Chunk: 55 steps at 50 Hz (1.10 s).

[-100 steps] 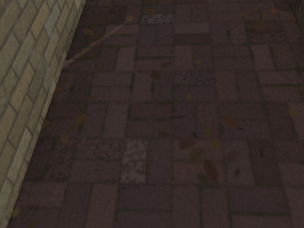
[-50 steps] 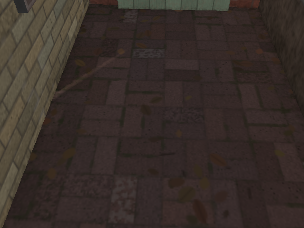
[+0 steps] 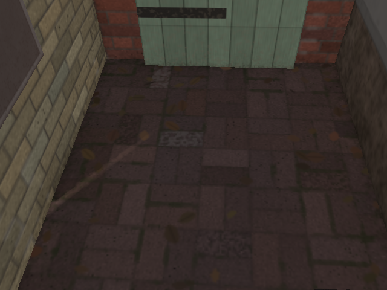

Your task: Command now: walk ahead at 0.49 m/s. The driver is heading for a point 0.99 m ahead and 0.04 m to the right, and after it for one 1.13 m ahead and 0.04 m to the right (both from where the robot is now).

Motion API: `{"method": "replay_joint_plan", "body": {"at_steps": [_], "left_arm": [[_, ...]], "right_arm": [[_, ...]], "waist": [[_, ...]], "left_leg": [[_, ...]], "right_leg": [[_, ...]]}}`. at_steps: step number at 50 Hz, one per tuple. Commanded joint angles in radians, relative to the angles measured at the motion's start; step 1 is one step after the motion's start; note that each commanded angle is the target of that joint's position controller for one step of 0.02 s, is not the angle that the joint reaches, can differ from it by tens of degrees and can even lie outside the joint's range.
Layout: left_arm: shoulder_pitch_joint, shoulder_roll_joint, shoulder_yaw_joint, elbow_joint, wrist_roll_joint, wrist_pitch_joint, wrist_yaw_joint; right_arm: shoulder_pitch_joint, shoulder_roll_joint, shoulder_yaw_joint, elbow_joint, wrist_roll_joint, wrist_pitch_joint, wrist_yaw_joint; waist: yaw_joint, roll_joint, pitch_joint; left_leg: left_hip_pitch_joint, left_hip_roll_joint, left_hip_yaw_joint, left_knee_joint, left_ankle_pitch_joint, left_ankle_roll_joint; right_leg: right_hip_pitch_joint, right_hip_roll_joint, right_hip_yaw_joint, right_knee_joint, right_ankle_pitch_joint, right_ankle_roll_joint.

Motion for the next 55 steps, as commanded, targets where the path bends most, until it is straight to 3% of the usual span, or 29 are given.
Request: {"method": "replay_joint_plan", "body": {"at_steps": [1, 6, 8, 10, 12, 13, 14, 15, 16, 17, 18, 19, 21, 25, 27, 31, 34, 37, 39, 40, 41, 42, 43, 44, 45, 46, 48, 52, 55], "left_arm": [[-0.050, 0.074, 0.000, -0.094, -0.022, -0.054, 0.010], [0.090, 0.094, -0.004, -0.091, -0.015, -0.041, 0.030], [0.088, 0.102, -0.009, -0.084, -0.017, -0.040, 0.030], [0.092, 0.119, -0.012, -0.077, -0.016, -0.039, 0.037], [0.132, 0.129, -0.014, -0.046, -0.009, -0.033, 0.054], [0.120, 0.154, -0.007, -0.046, -0.012, -0.025, 0.058], [0.070, 0.170, -0.003, -0.062, -0.018, -0.020, 0.059], [0.029, 0.144, -0.012, -0.110, -0.022, -0.019, 0.057], [0.154, 0.012, -0.033, -0.151, -0.047, -0.017, 0.047], [0.110, 0.095, -0.015, -0.141, -0.027, -0.015, 0.054], [0.006, 0.116, -0.009, -0.160, -0.024, -0.021, 0.047], [-0.036, 0.119, -0.010, -0.170, -0.019, -0.020, 0.039], [-0.042, 0.089, -0.021, -0.176, 0.008, 0.012, 0.015], [-0.120, 0.068, -0.030, -0.204, 0.034, 0.044, -0.017], [-0.223, 0.070, -0.036, -0.232, 0.026, 0.049, -0.022], [-0.394, 0.060, -0.054, -0.263, 0.008, 0.047, -0.019], [-0.455, 0.077, -0.054, -0.271, 0.006, 0.043, -0.020], [-0.396, 0.123, -0.035, -0.251, 0.013, 0.043, -0.017], [-0.165, 0.160, -0.015, -0.168, 0.022, 0.034, -0.003], [-0.001, 0.202, 0.002, -0.117, 0.039, 0.026, 0.009], [0.077, 0.311, 0.030, -0.112, 0.057, 0.022, 0.017], [0.061, 0.300, 0.030, -0.106, 0.024, 0.035, -0.001], [-0.080, 0.241, 0.024, -0.127, 0.009, 0.042, -0.003], [-0.154, 0.169, 0.004, -0.138, 0.004, 0.038, -0.008], [-0.164, 0.139, -0.005, -0.122, 0.006, 0.030, -0.010], [-0.160, 0.122, -0.011, -0.105, 0.001, 0.024, -0.007], [-0.124, 0.118, -0.013, -0.079, 0.001, 0.008, -0.008], [-0.061, 0.150, -0.004, -0.044, -0.006, -0.001, -0.007], [-0.001, 0.142, -0.008, -0.017, -0.009, 0.003, -0.007]], "right_arm": [[-0.008, -0.081, -0.017, -0.023, 0.001, 0.015, 0.024], [-0.164, -0.008, 0.002, -0.030, 0.012, 0.019, 0.047], [-0.177, -0.032, -0.006, -0.030, 0.010, 0.019, 0.040], [-0.153, -0.054, -0.015, -0.019, 0.003, 0.017, 0.023], [-0.067, -0.097, -0.031, 0.009, -0.009, 0.011, 0.009], [0.034, -0.123, -0.042, 0.046, -0.010, 0.003, -0.003], [0.171, -0.146, -0.052, 0.089, -0.021, -0.009, -0.016], [0.316, -0.212, -0.072, 0.116, -0.039, -0.011, -0.031], [0.293, -0.270, -0.078, 0.117, -0.053, -0.020, -0.028], [0.261, -0.224, -0.073, 0.113, -0.003, -0.022, -0.015], [0.191, -0.171, -0.057, 0.119, 0.007, -0.025, -0.013], [0.151, -0.125, -0.044, 0.118, 0.002, -0.025, -0.008], [0.160, -0.101, -0.027, 0.150, 0.004, -0.037, -0.016], [0.248, -0.166, -0.034, 0.201, 0.019, -0.058, -0.014], [0.275, -0.177, -0.033, 0.209, 0.026, -0.063, -0.007], [0.330, -0.193, -0.031, 0.229, 0.028, -0.060, -0.013], [0.366, -0.210, -0.029, 0.252, 0.020, -0.057, -0.021], [0.314, -0.238, -0.030, 0.256, 0.011, -0.049, -0.035], [0.269, -0.256, -0.033, 0.254, 0.002, -0.034, -0.045], [0.277, -0.244, -0.029, 0.245, 0.003, -0.028, -0.048], [0.428, -0.124, -0.003, 0.215, 0.029, -0.025, -0.040], [0.470, -0.145, -0.008, 0.235, 0.024, -0.025, -0.037], [0.371, -0.196, -0.019, 0.224, 0.015, -0.022, -0.038], [0.297, -0.197, -0.017, 0.210, 0.011, -0.025, -0.029], [0.264, -0.173, -0.013, 0.202, 0.008, -0.023, -0.023], [0.273, -0.159, -0.011, 0.203, -0.011, -0.011, -0.016], [0.299, -0.135, -0.006, 0.218, -0.020, 0.012, -0.003], [0.144, -0.142, -0.005, 0.172, -0.010, 0.026, 0.008], [0.045, -0.136, 0.001, 0.149, -0.003, 0.022, 0.011]], "waist": [[-0.024, -0.047, 0.074], [0.055, -0.096, 0.059], [0.048, -0.116, 0.079], [0.027, -0.142, 0.049], [-0.009, -0.165, 0.020], [-0.058, -0.176, -0.027], [-0.135, -0.174, -0.088], [-0.193, -0.093, -0.213], [-0.058, 0.176, -0.271], [-0.069, 0.011, -0.268], [-0.042, -0.031, -0.096], [-0.030, -0.066, -0.041], [0.010, -0.032, 0.004], [0.011, 0.011, 0.078], [-0.013, 0.036, 0.110], [-0.066, 0.058, 0.128], [-0.081, 0.060, 0.130], [-0.019, 0.058, 0.098], [0.087, 0.047, -0.021], [0.145, 0.008, -0.115], [0.079, -0.218, -0.273], [0.059, -0.283, -0.360], [0.017, -0.136, -0.159], [0.005, -0.059, -0.044], [-0.016, -0.051, 0.011], [-0.040, -0.076, 0.036], [-0.057, -0.089, 0.034], [-0.039, -0.082, 0.115], [-0.015, -0.078, 0.126]], "left_leg": [[0.053, 0.071, 0.123, -0.365, 0.113, -0.027], [0.179, 0.028, 0.224, -0.790, 0.110, -0.021], [0.220, 0.009, 0.247, -0.886, 0.084, 0.001], [0.322, -0.037, 0.275, -0.931, 0.017, 0.028], [0.416, -0.078, 0.270, -0.982, -0.057, 0.053], [0.513, -0.087, 0.255, -1.037, -0.048, 0.069], [0.724, -0.044, 0.201, -1.088, 0.000, 0.098], [0.996, 0.150, 0.008, -1.030, -0.014, 0.148], [1.277, 0.460, -0.492, -1.044, 0.199, 0.321], [1.179, 0.435, -0.588, -1.168, 0.132, 0.330], [1.032, 0.378, -0.393, -1.218, 0.118, 0.285], [0.947, 0.336, -0.280, -1.263, 0.155, 0.252], [0.844, 0.245, -0.135, -1.316, 0.169, 0.180], [0.796, 0.192, -0.035, -1.376, 0.225, 0.141], [0.771, 0.160, 0.016, -1.405, 0.269, 0.125], [0.820, 0.129, 0.080, -1.402, 0.344, 0.075], [0.919, 0.172, 0.079, -1.385, 0.396, 0.071], [1.010, 0.223, 0.087, -1.263, 0.684, 0.060], [1.025, 0.201, 0.108, -0.985, 0.792, 0.034], [0.881, 0.164, 0.124, -0.742, 0.575, 0.023], [0.567, 0.020, 0.167, -0.360, -0.018, -0.016], [0.377, -0.091, 0.036, -0.178, -0.513, -0.013], [0.290, -0.009, -0.004, -0.155, -0.402, -0.010], [0.299, 0.035, 0.015, -0.227, -0.316, -0.009], [0.337, 0.069, 0.022, -0.300, -0.277, -0.012], [0.389, 0.088, 0.024, -0.355, -0.256, -0.022], [0.440, 0.089, 0.043, -0.376, -0.225, -0.038], [0.283, 0.137, 0.076, -0.500, -0.097, -0.062], [0.223, 0.141, 0.099, -0.626, 0.006, -0.070]], "right_leg": [[0.046, -0.187, 0.229, -0.473, 0.417, -0.049], [0.337, -0.172, 0.166, -0.554, 0.635, -0.030], [0.418, -0.188, 0.139, -0.528, 0.822, -0.029], [0.482, -0.210, 0.117, -0.426, 1.162, -0.023], [0.535, -0.241, 0.128, -0.268, 1.408, -0.005], [0.539, -0.241, 0.129, -0.141, 1.423, 0.007], [0.423, -0.226, 0.117, 0.028, 1.308, 0.008], [0.202, -0.180, 0.110, 0.304, 0.908, -0.004], [-0.226, 0.027, 0.134, 0.652, -0.124, 0.037], [-0.278, 0.009, 0.283, 0.722, -0.055, 0.019], [-0.312, -0.040, 0.288, 0.682, 0.051, 0.020], [-0.304, -0.068, 0.257, 0.653, 0.095, 0.024], [-0.272, -0.110, 0.236, 0.573, 0.121, 0.046], [-0.346, -0.157, 0.167, 0.443, 0.191, 0.082], [-0.359, -0.162, 0.125, 0.332, 0.276, 0.087], [-0.305, -0.136, 0.076, 0.052, 0.432, 0.082], [-0.268, -0.112, 0.069, -0.059, 0.476, 0.050], [-0.176, -0.062, 0.065, -0.091, 0.355, 0.000], [0.048, -0.006, 0.061, -0.166, 0.309, -0.038], [0.284, -0.077, 0.136, -0.177, 0.305, -0.069], [0.599, -0.383, 0.544, -0.183, 0.263, -0.170], [0.654, -0.471, 0.899, -0.374, 0.156, -0.251], [0.502, -0.416, 0.729, -0.389, 0.057, -0.206], [0.346, -0.378, 0.585, -0.417, 0.105, -0.176], [0.248, -0.327, 0.484, -0.454, 0.182, -0.138], [0.173, -0.290, 0.412, -0.479, 0.233, -0.111], [0.121, -0.264, 0.348, -0.511, 0.312, -0.108], [0.134, -0.247, 0.282, -0.586, 0.306, -0.107], [0.201, -0.223, 0.237, -0.583, 0.394, -0.088]]}}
